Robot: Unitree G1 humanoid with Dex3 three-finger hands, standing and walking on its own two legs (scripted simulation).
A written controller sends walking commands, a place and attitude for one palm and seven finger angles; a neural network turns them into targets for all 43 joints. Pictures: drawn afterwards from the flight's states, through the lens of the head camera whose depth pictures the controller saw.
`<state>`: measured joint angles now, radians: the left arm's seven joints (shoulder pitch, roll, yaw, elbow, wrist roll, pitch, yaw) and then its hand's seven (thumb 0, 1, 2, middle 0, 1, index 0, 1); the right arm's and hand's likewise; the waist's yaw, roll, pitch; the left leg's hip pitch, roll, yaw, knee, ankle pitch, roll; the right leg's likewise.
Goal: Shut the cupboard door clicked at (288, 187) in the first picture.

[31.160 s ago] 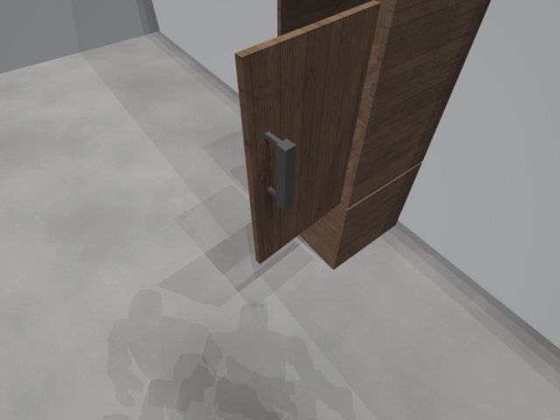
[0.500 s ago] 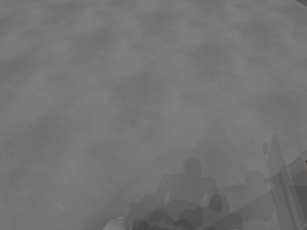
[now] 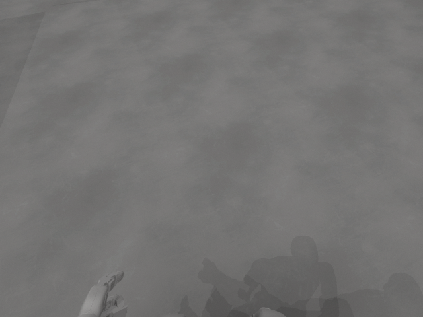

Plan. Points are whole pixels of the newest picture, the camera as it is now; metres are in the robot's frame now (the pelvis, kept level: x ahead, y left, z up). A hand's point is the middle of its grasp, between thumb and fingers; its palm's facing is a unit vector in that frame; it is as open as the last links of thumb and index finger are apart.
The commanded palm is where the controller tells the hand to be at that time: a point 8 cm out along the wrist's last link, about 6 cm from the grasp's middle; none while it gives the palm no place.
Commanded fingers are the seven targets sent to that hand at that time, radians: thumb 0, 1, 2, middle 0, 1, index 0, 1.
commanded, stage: walk to a spot facing it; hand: left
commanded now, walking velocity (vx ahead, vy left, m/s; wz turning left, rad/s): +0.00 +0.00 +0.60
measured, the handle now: out of the picture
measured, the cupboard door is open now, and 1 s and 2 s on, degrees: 58 58 58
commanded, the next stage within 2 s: turn to face it in 0.22 s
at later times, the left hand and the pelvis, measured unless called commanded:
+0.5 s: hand out of the picture +0.14 +0.24 -0.16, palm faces +0.29 -0.92 -0.27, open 7.4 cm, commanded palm none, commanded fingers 0.00 0.90 0.90 -0.20 -0.30 -0.20 -0.30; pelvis +0.15 +0.02 +0.01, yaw +14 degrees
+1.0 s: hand (125, 230) +0.33 +0.24 -0.16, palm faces -0.03 -0.97 -0.22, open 7.4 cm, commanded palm none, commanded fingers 0.00 0.90 0.90 -0.20 -0.30 -0.20 -0.30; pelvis +0.23 +0.03 +0.01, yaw -4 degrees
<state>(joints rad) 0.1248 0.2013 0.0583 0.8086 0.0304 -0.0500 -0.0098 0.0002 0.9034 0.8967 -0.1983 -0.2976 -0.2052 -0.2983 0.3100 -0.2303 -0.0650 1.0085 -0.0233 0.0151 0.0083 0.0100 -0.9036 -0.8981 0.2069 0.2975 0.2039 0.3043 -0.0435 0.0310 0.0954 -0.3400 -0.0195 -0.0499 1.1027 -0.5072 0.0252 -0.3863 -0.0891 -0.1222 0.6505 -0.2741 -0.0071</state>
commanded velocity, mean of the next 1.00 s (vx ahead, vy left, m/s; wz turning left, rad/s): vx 0.00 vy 0.00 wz -0.25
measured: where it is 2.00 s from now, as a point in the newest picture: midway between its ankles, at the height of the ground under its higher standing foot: (211, 296)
